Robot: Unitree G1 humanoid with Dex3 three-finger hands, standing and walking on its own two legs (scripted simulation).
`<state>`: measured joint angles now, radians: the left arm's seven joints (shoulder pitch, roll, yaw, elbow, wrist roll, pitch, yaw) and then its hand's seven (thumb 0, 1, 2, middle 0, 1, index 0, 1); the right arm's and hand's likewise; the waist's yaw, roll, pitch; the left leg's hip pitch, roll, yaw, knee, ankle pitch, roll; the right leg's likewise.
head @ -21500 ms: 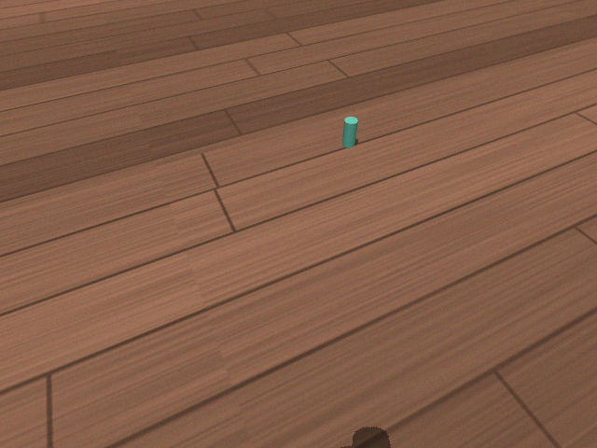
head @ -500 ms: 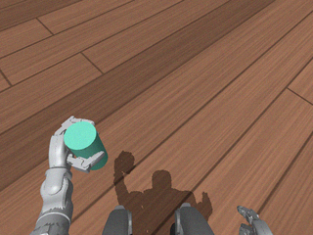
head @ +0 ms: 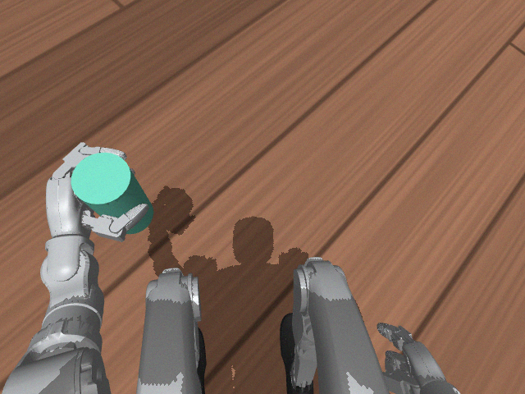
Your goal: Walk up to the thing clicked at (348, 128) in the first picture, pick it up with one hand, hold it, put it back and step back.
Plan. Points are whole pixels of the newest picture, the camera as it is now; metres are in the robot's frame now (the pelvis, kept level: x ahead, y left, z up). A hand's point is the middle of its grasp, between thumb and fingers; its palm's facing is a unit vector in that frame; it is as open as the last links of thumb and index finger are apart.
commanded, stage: crouch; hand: left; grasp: from the side
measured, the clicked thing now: (119, 198) +0.42 +0.20 -0.07
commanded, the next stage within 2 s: lower in 0.86 s
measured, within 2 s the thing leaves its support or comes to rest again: neither
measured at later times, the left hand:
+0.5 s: hand (133, 208) +0.44 +0.21 -0.19, palm faces +0.11 -0.99 -0.02, open 10.0 cm
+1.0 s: hand (139, 213) +0.45 +0.22 -0.25, palm faces +0.09 -1.00 -0.02, open 10.0 cm
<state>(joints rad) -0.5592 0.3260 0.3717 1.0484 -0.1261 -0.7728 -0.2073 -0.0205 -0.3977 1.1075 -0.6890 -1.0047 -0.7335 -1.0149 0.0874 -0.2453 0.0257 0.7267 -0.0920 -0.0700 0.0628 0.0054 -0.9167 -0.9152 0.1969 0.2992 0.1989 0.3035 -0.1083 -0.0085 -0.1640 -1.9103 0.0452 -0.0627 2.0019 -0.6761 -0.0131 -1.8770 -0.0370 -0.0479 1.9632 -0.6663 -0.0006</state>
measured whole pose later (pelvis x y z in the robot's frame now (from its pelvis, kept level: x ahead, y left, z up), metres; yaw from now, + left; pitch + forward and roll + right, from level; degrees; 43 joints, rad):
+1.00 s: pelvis -0.02 +0.01 -0.15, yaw -6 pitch +25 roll -10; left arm -0.65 0.55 0.49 1.15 -0.10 -0.81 -0.19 -0.02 -0.40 1.11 -0.70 -0.99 -0.74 -1.00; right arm 0.02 -0.32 0.19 0.71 -0.19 0.00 0.11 0.00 -0.93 -0.91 0.20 0.30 0.20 0.30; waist -0.21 -0.08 0.09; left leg -2.29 0.03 -0.20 2.52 -0.69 -0.01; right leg -2.19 -0.01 -0.12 2.40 -0.65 0.03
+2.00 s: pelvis -0.03 +0.03 -0.17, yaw -12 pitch +14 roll -17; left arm -0.70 0.83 0.47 1.44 -0.06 -1.02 -0.03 -0.02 -0.41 1.12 -0.71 -0.98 -0.76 -0.98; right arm -0.16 -0.36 0.49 0.60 -0.35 0.02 0.14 0.00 -0.92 -0.91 0.20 0.30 0.20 0.30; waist -0.27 -0.26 0.31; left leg -2.23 0.02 -0.36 2.64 -0.71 0.00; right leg -2.07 0.04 -0.24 2.39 -0.61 0.07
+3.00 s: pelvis -0.03 +0.03 -0.17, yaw -14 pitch +13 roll -18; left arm -0.69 0.87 0.54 1.37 -0.09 -1.06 -0.07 -0.02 -0.56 0.10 -0.15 -0.09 -0.15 -0.10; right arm -0.16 -0.37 0.52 0.56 -0.34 0.03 0.13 0.00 -0.91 -0.90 0.20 0.30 0.20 0.30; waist -0.26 -0.28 0.32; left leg -2.21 0.04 -0.38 2.65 -0.71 0.01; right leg -2.05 0.06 -0.26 2.37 -0.59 0.07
